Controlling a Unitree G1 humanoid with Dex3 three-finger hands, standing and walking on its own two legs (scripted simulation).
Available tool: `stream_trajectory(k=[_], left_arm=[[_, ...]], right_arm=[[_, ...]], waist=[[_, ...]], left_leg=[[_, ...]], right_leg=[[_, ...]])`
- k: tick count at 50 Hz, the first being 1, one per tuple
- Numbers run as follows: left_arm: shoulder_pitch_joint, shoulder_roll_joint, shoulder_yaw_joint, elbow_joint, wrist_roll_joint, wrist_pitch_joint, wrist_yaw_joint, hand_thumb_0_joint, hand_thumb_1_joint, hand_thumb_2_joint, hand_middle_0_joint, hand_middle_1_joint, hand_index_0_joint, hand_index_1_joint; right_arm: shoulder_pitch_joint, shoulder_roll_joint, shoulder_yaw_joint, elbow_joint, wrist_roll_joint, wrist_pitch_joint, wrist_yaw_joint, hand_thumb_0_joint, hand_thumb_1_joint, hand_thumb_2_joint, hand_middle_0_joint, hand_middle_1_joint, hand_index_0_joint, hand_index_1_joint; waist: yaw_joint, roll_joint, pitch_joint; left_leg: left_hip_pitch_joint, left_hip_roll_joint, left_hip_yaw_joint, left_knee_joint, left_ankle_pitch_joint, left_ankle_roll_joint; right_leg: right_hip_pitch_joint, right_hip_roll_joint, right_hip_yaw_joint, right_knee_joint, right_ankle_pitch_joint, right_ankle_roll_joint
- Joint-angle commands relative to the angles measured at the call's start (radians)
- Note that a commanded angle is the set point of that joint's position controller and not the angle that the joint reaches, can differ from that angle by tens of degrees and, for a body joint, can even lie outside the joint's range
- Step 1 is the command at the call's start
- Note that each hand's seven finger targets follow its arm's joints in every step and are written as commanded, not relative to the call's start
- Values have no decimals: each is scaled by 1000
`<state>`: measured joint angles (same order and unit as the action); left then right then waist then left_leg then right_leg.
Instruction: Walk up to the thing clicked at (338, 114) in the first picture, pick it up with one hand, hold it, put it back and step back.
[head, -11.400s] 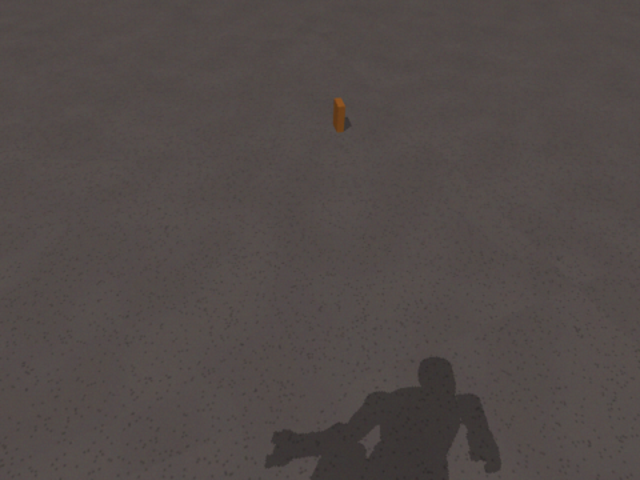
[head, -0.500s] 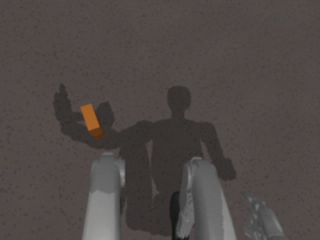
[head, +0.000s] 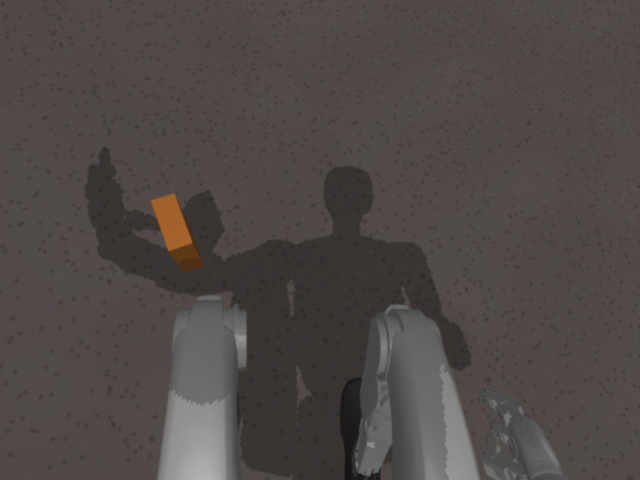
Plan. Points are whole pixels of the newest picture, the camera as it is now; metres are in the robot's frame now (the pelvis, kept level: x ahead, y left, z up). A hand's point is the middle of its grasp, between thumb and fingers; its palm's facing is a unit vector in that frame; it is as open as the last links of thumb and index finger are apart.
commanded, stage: go down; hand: left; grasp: from the side
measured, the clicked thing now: (179, 236) +0.46 +0.25 -0.32
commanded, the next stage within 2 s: approach in 0.46 s
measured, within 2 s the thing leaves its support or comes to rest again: neither
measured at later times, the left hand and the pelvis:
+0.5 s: hand out of the picture +0.35 +0.45 -0.01, palm faces +0.32 -0.94 -0.10, open 17.2 cm; pelvis +0.00 +0.00 -0.02, yaw +0 degrees
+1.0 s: hand (38, 245) +0.38 +0.39 -0.16, palm faces +0.24 -0.97 -0.01, open 16.9 cm; pelvis -0.01 +0.00 -0.08, yaw -4 degrees
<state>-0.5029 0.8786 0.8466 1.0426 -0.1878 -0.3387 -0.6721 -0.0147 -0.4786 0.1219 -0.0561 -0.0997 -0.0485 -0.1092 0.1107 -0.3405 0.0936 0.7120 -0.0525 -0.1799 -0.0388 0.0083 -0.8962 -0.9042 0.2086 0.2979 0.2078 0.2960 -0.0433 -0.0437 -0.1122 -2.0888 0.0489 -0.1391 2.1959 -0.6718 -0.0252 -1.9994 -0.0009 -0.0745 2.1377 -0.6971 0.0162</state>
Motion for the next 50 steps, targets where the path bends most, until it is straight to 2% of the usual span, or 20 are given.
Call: stream_trajectory(k=[1, 5, 10, 13, 16, 20, 22, 24, 27, 28, 29, 31, 33, 34, 35, 42, 44, 46, 47, 50], left_arm=[[-150, 440, 88, -197, -40, -65, -1, 0, -498, 121, -57, -106, -46, -117], [-167, 413, 73, -170, -42, -67, -13, 0, -493, 123, -54, -101, -44, -111], [-160, 452, 98, -176, -37, -73, -16, 0, -519, 118, -59, -105, -47, -118], [-178, 460, 101, -163, -39, -76, -15, 0, -495, 120, -59, -103, -46, -116], [-170, 482, 121, -168, -46, -83, -16, 0, -493, 111, -60, -98, -48, -110], [-169, 443, 96, -138, -48, -87, -28, 0, -489, 123, -57, -106, -44, -118], [-180, 474, 108, -142, -49, -91, -30, 0, -489, 114, -59, -100, -47, -111], [-187, 448, 98, -140, -52, -96, -33, 0, -502, 109, -62, -99, -49, -111], [-203, 466, 106, -183, -55, -107, -37, 0, -517, 107, -62, -105, -52, -115], [-205, 471, 107, -186, -54, -106, -36, 0, -502, 179, -76, -154, -42, -189], [-184, 460, 107, -156, -56, -104, -35, 0, -508, 101, -84, -109, -55, -136], [-170, 402, 76, -97, -66, -111, -44, 0, -547, 147, -85, -169, -59, -195], [-165, 390, 79, -72, -73, -137, -43, 0, -545, 140, -90, -167, -65, -191], [-180, 360, 60, -46, -71, -157, -44, 0, -554, 152, -85, -173, -59, -199], [-178, 356, 61, -46, -71, -181, -43, 0, -538, 166, -83, -188, -60, -211], [-231, 297, -5, 68, -64, -355, -17, 0, -453, 140, -74, -163, -60, -175], [-244, 359, 23, 67, -65, -402, -4, 0, -447, 134, -75, -163, -62, -174], [-244, 370, 20, 85, -64, -442, 8, 0, -427, 135, -69, -149, -55, -160], [-255, 419, 45, 69, -64, -461, 15, 0, -445, 127, -74, -151, -60, -162], [-257, 433, 37, 106, -64, -497, 20, 0, -474, 130, -73, -160, -60, -171]], right_arm=[[122, -238, -88, -43, 9, -23, -17, 0, -896, -903, 199, 300, 200, 300], [125, -241, -89, -38, 7, -20, -14, 0, -895, -902, 199, 300, 200, 300], [130, -247, -86, -33, 3, -15, -12, 0, -902, -904, 199, 300, 200, 300], [119, -243, -84, -39, 4, -12, -11, 0, -899, -903, 199, 300, 200, 300], [118, -245, -76, -40, 0, -10, -7, 0, -902, -904, 199, 300, 200, 300], [114, -245, -76, -34, -1, -8, -5, 0, -901, -904, 199, 300, 200, 300], [104, -251, -75, -37, -3, -8, -5, 0, -898, -903, 199, 300, 200, 300], [109, -252, -75, -36, -2, -8, -2, 0, -901, -903, 199, 300, 200, 300], [103, -256, -78, -41, -4, -8, -2, 0, -901, -903, 199, 300, 200, 300], [100, -259, -79, -47, -1, -9, -2, 0, -914, -906, 200, 301, 200, 301], [105, -255, -76, -37, -2, -9, -1, 0, -887, -900, 198, 301, 199, 301], [91, -249, -67, -35, -1, -12, 2, 0, -890, -900, 199, 301, 199, 301], [80, -248, -60, -34, -9, -14, 4, 0, -888, -899, 199, 301, 199, 301], [76, -246, -54, -40, -14, -14, 7, 0, -889, -900, 199, 301, 199, 301], [63, -249, -53, -43, -18, -16, 9, 0, -887, -899, 199, 301, 199, 301], [2, -271, -9, -66, -69, -20, 29, 0, -875, -894, 199, 301, 199, 301], [-13, -280, 9, -65, -84, -13, 36, 0, -878, -894, 199, 301, 199, 301], [-37, -287, 31, -74, -99, -1, 43, 0, -874, -894, 200, 301, 199, 301], [-48, -292, 43, -74, -108, 8, 46, 0, -877, -894, 200, 301, 199, 301], [-87, -317, 76, -83, -127, 35, 51, 0, -884, -896, 200, 301, 199, 301]], waist=[[60, 271, -578], [44, 265, -562], [53, 288, -595], [47, 247, -567], [57, 260, -578], [40, 247, -557], [44, 248, -551], [37, 254, -545], [36, 276, -577], [38, 282, -574], [36, 261, -565], [12, 228, -501], [14, 212, -468], [-8, 192, -453], [-1, 188, -437], [-58, 162, -427], [-43, 194, -460], [-43, 215, -456], [-32, 244, -469], [-54, 299, -444]], left_leg=[[489, 0, 54, -304, 105, 39], [487, 1, 55, -287, 124, 39], [500, -3, 60, -272, 151, 38], [453, -5, 66, -263, 99, 43], [433, -7, 76, -246, 134, 44], [422, -5, 75, -230, 127, 45], [417, -3, 72, -229, 109, 46], [423, -1, 68, -226, 106, 44], [434, -2, 67, -220, 96, 43], [437, -3, 65, -228, 83, 44], [422, -3, 66, -220, 87, 44], [371, -4, 61, -206, 63, 47], [346, -3, 61, -181, 78, 47], [327, -2, 58, -160, 77, 49], [320, -1, 55, -154, 67, 48], [295, 6, 39, -50, 75, 39], [309, 10, 41, -23, 90, 35], [307, 14, 36, -8, 101, 29], [313, 17, 34, 1, 103, 27], [338, 24, 21, 15, 117, 17]], right_leg=[[210, 29, -36, -198, 105, -59], [193, 28, -37, -186, 118, -59], [207, 26, -37, -174, 134, -59], [202, 30, -34, -189, 91, -55], [230, 28, -34, -171, 118, -55], [205, 30, -34, -167, 113, -55], [203, 32, -36, -166, 99, -54], [184, 32, -41, -154, 100, -55], [184, 32, -43, -149, 95, -54], [177, 32, -45, -148, 87, -55], [180, 33, -44, -150, 87, -53], [152, 35, -52, -140, 65, -53], [140, 38, -53, -126, 76, -53], [138, 39, -58, -120, 75, -51], [115, 42, -62, -109, 68, -52], [106, 55, -89, -46, 85, -45], [131, 60, -90, -28, 99, -44], [139, 62, -101, -1, 107, -45], [148, 65, -104, 12, 110, -45], [138, 67, -121, 45, 127, -45]])
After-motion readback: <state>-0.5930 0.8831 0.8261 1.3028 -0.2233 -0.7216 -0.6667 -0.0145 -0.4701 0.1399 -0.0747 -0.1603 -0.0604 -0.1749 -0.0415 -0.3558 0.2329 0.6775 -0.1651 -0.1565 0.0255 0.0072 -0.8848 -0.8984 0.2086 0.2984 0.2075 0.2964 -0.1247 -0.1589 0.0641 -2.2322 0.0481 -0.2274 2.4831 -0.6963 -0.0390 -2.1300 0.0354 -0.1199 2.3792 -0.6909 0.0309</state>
